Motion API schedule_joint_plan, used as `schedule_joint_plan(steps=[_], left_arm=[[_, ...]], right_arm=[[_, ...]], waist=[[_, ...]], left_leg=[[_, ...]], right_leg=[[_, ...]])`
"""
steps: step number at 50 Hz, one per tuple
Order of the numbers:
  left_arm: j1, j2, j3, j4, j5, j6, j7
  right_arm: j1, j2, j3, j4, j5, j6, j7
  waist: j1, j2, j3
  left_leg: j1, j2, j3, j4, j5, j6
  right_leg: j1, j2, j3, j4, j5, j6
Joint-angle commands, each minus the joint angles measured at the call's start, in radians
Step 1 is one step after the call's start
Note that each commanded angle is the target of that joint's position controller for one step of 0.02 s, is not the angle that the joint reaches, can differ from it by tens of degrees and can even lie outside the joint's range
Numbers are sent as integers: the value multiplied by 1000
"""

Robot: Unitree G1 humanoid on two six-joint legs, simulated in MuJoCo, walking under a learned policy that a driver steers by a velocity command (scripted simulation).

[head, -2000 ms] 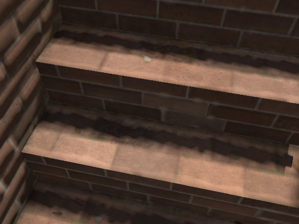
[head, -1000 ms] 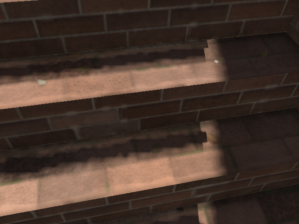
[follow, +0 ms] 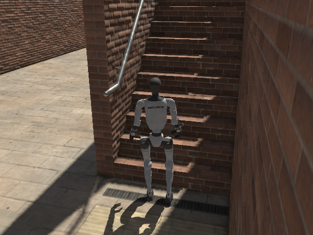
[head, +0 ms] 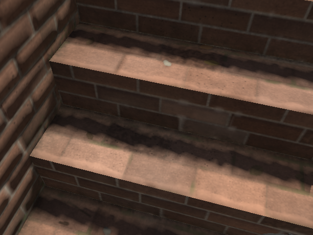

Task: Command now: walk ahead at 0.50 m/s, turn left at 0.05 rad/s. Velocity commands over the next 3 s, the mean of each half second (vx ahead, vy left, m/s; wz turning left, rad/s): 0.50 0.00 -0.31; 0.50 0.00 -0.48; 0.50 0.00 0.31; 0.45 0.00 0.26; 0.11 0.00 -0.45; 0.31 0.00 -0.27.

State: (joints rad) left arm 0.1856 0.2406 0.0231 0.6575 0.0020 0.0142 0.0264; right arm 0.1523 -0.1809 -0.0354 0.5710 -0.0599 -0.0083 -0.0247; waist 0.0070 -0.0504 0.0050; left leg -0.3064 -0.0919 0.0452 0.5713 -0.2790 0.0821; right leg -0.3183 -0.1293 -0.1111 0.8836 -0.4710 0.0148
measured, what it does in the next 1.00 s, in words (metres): steps on the spot, turning right: right foot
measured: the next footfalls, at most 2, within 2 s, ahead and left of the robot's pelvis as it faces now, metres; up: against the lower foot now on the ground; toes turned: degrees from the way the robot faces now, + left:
right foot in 0.28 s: +0.02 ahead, -0.10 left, +0.00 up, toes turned -15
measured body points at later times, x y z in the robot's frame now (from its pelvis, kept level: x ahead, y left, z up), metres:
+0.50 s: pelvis +0.03 -0.01 +0.01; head +0.05 -0.02 +0.45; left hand +0.26 +0.17 -0.08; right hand +0.17 -0.27 -0.08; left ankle +0.00 +0.07 -0.72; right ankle -0.02 -0.10 -0.72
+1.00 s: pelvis +0.02 -0.03 +0.01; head +0.05 -0.04 +0.46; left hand +0.28 +0.11 -0.09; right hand +0.11 -0.31 -0.07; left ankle +0.00 +0.09 -0.72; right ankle -0.02 -0.09 -0.72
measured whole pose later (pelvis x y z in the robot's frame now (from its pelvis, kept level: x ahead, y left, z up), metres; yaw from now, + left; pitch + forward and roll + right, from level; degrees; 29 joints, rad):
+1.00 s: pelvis +0.02 -0.03 +0.01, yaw -25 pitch +2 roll -1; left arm 0.15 0.18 0.05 0.61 0.03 0.01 0.01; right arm 0.13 -0.17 0.00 0.55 -0.02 0.01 -0.05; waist 0.00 0.00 0.03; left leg -0.16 0.06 0.17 0.51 -0.37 0.00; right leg -0.24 0.17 0.11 0.49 -0.26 -0.10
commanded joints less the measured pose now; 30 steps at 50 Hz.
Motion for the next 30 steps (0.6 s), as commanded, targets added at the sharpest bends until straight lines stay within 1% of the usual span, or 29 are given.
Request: schedule_joint_plan(steps=[1,2,3,4,5,6,7,8,9,10,11,12,13,14,15,16,17,18,19,20,22,23,24,25,26,27,28,29,30], left_arm=[[-65,15,-16,-140,13,-5,-8],[-67,23,-11,-128,23,-11,-8],[-17,15,-9,-111,32,-13,-6],[19,-1,-12,-90,29,-10,-6],[47,-12,-14,-76,21,-6,1],[9,-16,-12,-88,17,-6,7],[-15,-25,-14,-102,10,-5,13],[-20,-27,-15,-105,3,-3,21],[-17,-34,-15,-109,3,-3,27],[1,-46,-19,-103,-2,-5,27],[5,-57,-22,-99,2,-11,28],[9,-60,-22,-92,12,-18,27],[5,-40,-11,-91,27,-27,26],[10,-18,-2,-94,39,-31,20],[17,19,10,-92,45,-39,14],[-67,49,23,-112,35,-44,7],[-142,23,22,-141,17,-45,0],[-149,-3,19,-151,14,-47,-5],[-118,-17,20,-142,15,-51,0],[-83,-26,20,-131,9,-52,8],[-47,-13,31,-118,10,-48,13],[-35,-8,36,-115,12,-44,12],[-22,-7,38,-114,10,-44,14],[-32,-5,41,-119,13,-42,12],[-32,4,47,-126,19,-37,13],[-25,22,56,-130,16,-32,11],[-24,29,62,-137,19,-25,11],[-11,30,63,-141,17,-26,7],[-16,62,73,-146,14,-25,3]], right_arm=[[25,-116,-22,-77,5,-15,-19],[-23,-85,-8,-81,3,-17,-18],[-60,-68,0,-82,9,-26,-25],[-91,-49,11,-80,6,-37,-28],[-90,-58,6,-76,3,-44,-27],[-69,-45,9,-76,4,-49,-31],[-45,-42,11,-64,6,-48,-36],[-24,-46,11,-54,3,-39,-45],[-2,-46,10,-46,6,-31,-54],[7,-35,14,-38,12,-27,-59],[-3,-30,16,-40,22,-25,-62],[-13,-34,13,-42,35,-26,-62],[-11,-45,5,-46,41,-29,-60],[-34,-55,-1,-56,40,-33,-49],[-49,-33,7,-77,33,-40,-39],[-15,2,19,-82,37,-39,-33],[-24,-8,20,-78,30,-43,-31],[-37,-32,12,-78,18,-43,-30],[-45,-59,2,-68,14,-42,-25],[-52,-67,-3,-65,19,-40,-24],[-82,-59,1,-66,19,-34,-23],[-100,-58,1,-68,20,-27,-24],[-107,-59,1,-73,21,-22,-29],[-118,-57,3,-81,20,-18,-30],[-100,-67,4,-81,25,-12,-30],[-103,-80,1,-86,28,-4,-32],[-115,-95,-2,-85,32,-2,-28],[-125,-92,1,-102,35,2,-30],[-123,-67,6,-114,46,4,-28]], waist=[[-20,96,-62],[1,86,-19],[24,98,-36],[49,114,-44],[46,161,-75],[19,155,-94],[5,158,-101],[-5,164,-106],[-12,165,-120],[-10,180,-115],[-4,169,-102],[4,150,-82],[-2,133,-64],[11,113,-69],[-3,31,-104],[-59,-124,-107],[-70,-120,-69],[-58,-48,-60],[-44,13,-81],[-33,61,-90],[-13,86,-131],[-4,84,-146],[-2,76,-146],[-7,64,-131],[-5,29,-139],[5,32,-141],[23,4,-142],[27,9,-122],[13,-66,-145]], left_leg=[[108,421,-443,-373,198,191],[74,361,-340,-384,209,136],[12,307,-223,-381,379,85],[-12,260,-114,-353,544,36],[9,233,-47,-326,634,14],[57,235,-32,-321,669,1],[114,245,-41,-308,662,1],[165,270,-64,-277,683,5],[210,285,-80,-255,650,15],[229,292,-96,-241,569,34],[218,294,-101,-230,486,40],[195,285,-102,-211,406,36],[173,270,-100,-182,403,28],[152,248,-82,-110,439,30],[125,208,-29,-47,387,7],[108,160,26,-57,165,-39],[116,152,32,-91,76,-65],[134,160,32,-106,106,-74],[152,172,25,-111,163,-78],[175,189,20,-111,226,-71],[203,225,25,-111,367,-51],[211,235,43,-95,412,-45],[216,240,66,-73,422,-48],[202,244,79,-38,426,-47],[187,254,92,-18,378,-40],[174,248,107,3,329,-44],[161,245,109,24,317,-45],[148,237,118,51,257,-56],[166,176,130,81,104,-72]], right_leg=[[-167,20,125,260,-37,16],[-153,29,115,221,-8,9],[-33,47,90,189,57,-2],[55,62,79,110,98,-9],[108,91,48,75,102,-17],[108,107,53,9,104,-24],[90,115,53,-66,97,-28],[63,126,48,-117,79,-34],[50,127,53,-189,70,-39],[54,121,55,-279,70,-40],[84,126,43,-384,130,-45],[118,133,37,-475,206,-52],[131,133,50,-482,247,-58],[143,104,93,-470,295,-68],[176,40,182,-436,543,-84],[129,-10,313,-456,568,-134],[72,-20,346,-490,537,-153],[54,4,324,-455,562,-147],[61,39,285,-403,590,-140],[57,61,253,-356,610,-123],[57,93,218,-305,577,-101],[57,101,215,-294,559,-97],[52,106,220,-290,568,-96],[42,111,233,-266,576,-106],[52,112,241,-266,581,-111],[61,113,254,-268,611,-121],[61,117,274,-277,585,-132],[55,104,322,-303,618,-144],[47,63,423,-408,676,-163]])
